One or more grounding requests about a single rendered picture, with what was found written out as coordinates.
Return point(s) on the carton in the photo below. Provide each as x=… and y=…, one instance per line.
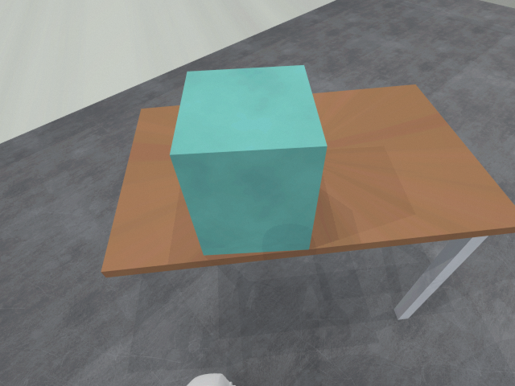
x=248, y=151

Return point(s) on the table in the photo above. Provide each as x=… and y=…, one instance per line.
x=395, y=173

